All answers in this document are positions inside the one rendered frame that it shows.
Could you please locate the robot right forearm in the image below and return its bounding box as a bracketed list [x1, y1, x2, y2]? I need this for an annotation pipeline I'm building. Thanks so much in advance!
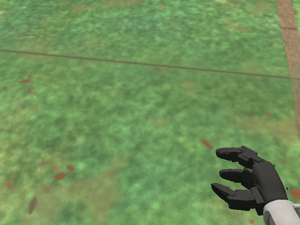
[263, 200, 300, 225]

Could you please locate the robot right hand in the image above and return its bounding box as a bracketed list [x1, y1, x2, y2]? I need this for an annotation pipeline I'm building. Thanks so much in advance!
[211, 146, 288, 216]

